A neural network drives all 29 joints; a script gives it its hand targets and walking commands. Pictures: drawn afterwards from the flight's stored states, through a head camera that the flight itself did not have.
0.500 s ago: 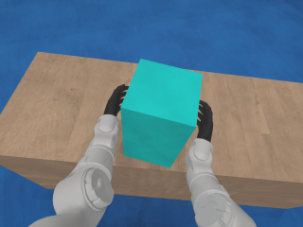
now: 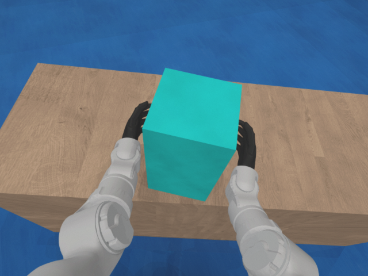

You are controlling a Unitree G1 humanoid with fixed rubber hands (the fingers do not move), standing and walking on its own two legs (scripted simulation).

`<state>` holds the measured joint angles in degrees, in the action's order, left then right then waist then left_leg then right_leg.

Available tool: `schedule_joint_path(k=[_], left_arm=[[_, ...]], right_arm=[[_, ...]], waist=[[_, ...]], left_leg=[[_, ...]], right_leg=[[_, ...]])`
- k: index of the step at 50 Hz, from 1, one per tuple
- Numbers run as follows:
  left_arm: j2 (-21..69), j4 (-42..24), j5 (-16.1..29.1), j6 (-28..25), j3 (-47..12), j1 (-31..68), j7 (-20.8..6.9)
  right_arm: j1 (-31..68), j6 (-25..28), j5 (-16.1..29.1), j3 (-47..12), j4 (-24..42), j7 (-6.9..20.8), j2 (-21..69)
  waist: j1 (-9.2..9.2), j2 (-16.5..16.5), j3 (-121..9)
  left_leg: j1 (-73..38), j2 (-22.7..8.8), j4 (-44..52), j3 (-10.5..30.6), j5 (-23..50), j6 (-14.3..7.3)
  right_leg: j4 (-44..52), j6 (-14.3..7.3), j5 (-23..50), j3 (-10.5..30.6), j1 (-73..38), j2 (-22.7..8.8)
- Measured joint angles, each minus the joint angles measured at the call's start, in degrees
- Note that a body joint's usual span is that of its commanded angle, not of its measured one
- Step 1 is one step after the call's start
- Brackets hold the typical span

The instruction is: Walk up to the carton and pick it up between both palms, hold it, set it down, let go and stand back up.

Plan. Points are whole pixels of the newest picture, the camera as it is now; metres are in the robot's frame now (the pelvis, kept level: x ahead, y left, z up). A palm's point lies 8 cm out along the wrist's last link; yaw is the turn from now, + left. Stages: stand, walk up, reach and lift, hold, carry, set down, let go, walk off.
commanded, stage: set down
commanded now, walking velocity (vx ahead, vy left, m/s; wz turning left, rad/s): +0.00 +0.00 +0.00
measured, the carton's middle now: (187, 144) +0.44 -0.01 -0.02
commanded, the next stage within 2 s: none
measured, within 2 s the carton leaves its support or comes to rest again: neither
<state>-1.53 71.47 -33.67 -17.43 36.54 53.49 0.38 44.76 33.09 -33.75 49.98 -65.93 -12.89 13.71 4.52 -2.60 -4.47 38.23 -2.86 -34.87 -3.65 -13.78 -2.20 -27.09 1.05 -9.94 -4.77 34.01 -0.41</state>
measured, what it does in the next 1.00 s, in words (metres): stands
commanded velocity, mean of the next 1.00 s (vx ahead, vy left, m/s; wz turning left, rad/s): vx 0.00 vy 0.00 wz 0.00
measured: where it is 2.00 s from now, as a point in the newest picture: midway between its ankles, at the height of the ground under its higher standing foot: outside the picture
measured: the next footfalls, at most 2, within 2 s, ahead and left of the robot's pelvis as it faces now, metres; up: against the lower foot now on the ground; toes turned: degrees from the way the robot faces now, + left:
none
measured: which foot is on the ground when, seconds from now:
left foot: down 0.00-1.00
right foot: down 0.00-1.00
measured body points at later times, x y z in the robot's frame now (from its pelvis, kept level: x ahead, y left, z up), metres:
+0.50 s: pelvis +0.00 +0.02 -0.02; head +0.09 +0.06 +0.42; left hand +0.48 +0.16 +0.02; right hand +0.41 -0.18 +0.02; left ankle +0.02 +0.10 -0.73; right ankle +0.02 -0.14 -0.73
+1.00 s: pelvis -0.02 +0.00 +0.00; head +0.02 +0.05 +0.45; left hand +0.47 +0.14 +0.13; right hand +0.42 -0.16 +0.13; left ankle +0.02 +0.10 -0.73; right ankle +0.02 -0.14 -0.73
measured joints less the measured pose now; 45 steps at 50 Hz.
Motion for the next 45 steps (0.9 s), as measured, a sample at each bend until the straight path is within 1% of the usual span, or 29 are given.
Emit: schedule_joint_path(k=[2,4,6,8,10,13,18,23,29,33,35,38,42,45], left_arm=[[-1.68,1.85,3.48,0.58,-3.50,0.12,1.26],[-3.46,4.29,8.67,1.06,-8.30,0.39,2.67],[-4.93,7.11,14.46,0.90,-13.16,0.98,3.69],[-5.85,9.54,19.65,-0.16,-17.22,1.64,4.30],[-6.34,11.05,23.78,-1.82,-20.25,2.10,4.63],[-7.13,12.56,27.93,-4.19,-23.27,2.85,4.53],[-9.33,13.62,31.53,-5.28,-26.82,3.90,3.34],[-11.17,12.88,35.25,-3.59,-30.84,3.91,2.44],[-12.89,12.98,41.65,-0.53,-37.16,5.65,1.43],[-13.75,13.11,46.33,1.95,-41.74,8.04,1.09],[-14.06,13.36,47.99,3.57,-43.29,9.46,0.88],[-14.43,14.14,49.39,6.52,-44.52,11.70,0.71],[-14.77,14.37,49.64,10.54,-44.42,13.65,0.80],[-15.05,13.09,49.41,13.21,-43.74,13.74,1.03]], right_arm=[[0.68,-2.10,2.97,-3.79,-4.08,-0.17,-2.29],[1.35,-4.23,7.18,-8.43,-7.84,-0.56,-4.13],[1.67,-5.22,11.68,-12.53,-10.16,-1.18,-5.03],[1.56,-5.09,15.63,-15.88,-10.80,-1.74,-5.30],[1.16,-4.38,18.69,-18.74,-10.34,-1.99,-5.45],[1.14,-3.45,21.79,-22.12,-9.90,-1.86,-6.30],[2.65,-3.27,25.63,-26.33,-10.64,-1.05,-9.42],[3.62,-5.40,31.06,-29.99,-10.30,-0.40,-13.30],[5.12,-12.07,39.48,-35.91,-8.98,1.00,-17.25],[6.77,-18.17,43.32,-39.03,-6.63,2.08,-18.33],[7.88,-21.23,44.26,-39.92,-5.39,2.31,-18.30],[9.99,-25.43,44.53,-40.23,-4.27,1.97,-17.67],[12.41,-29.89,43.87,-39.66,-3.26,0.68,-16.31],[12.97,-32.42,43.34,-39.20,-1.78,-0.59,-15.20]], waist=[[0.30,0.15,0.16],[0.62,0.64,0.09],[0.79,1.37,-0.70],[0.75,2.18,-2.08],[0.53,2.92,-3.84],[0.07,3.64,-6.14],[-0.05,3.88,-7.53],[0.46,3.69,-7.86],[1.47,2.60,-7.33],[2.16,1.77,-7.28],[2.43,1.39,-7.28],[2.68,0.95,-6.99],[2.59,0.64,-6.02],[2.35,0.53,-5.35]], left_leg=[[0.28,-0.07,-0.33,-0.20,-0.18,-0.05],[1.45,-0.18,-1.03,-0.22,-0.43,-0.09],[3.87,-0.30,-2.29,-0.15,-0.82,-0.10],[7.06,-0.45,-4.06,0.00,-1.41,-0.06],[10.35,-0.59,-6.12,0.25,-2.15,0.06],[14.12,-0.60,-9.36,1.14,-3.52,0.37],[15.59,-0.17,-12.94,2.78,-5.20,0.86],[13.00,0.32,-12.80,3.54,-5.60,0.78],[7.86,1.10,-9.98,3.24,-4.40,-0.21],[5.44,1.72,-8.24,2.88,-3.28,-0.55],[4.41,1.99,-7.45,2.69,-2.77,-0.58],[2.81,2.26,-6.29,2.46,-2.10,-0.53],[0.28,2.29,-4.43,2.35,-1.25,-0.24],[-1.75,2.08,-2.72,2.46,-0.57,0.13]], right_leg=[[-0.33,0.09,-0.09,0.27,0.38,0.06],[-0.82,0.16,-0.16,0.41,1.49,0.15],[-1.85,0.24,-0.40,0.47,3.83,0.24],[-3.43,0.35,-0.87,0.52,6.93,0.33],[-5.24,0.47,-1.50,0.60,10.14,0.44],[-8.07,0.70,-2.64,0.93,13.86,0.70],[-10.87,1.15,-3.95,1.77,15.29,1.14],[-10.09,1.57,-3.58,2.47,12.69,1.34],[-7.59,1.76,-2.12,3.29,7.93,0.92],[-6.89,1.54,-1.52,3.63,6.02,0.36],[-6.76,1.39,-1.35,3.79,5.32,0.09],[-6.51,1.16,-1.15,3.96,4.18,-0.19],[-5.23,1.02,-0.55,4.02,1.97,-0.22],[-3.53,0.94,0.15,3.91,-0.03,0.00]])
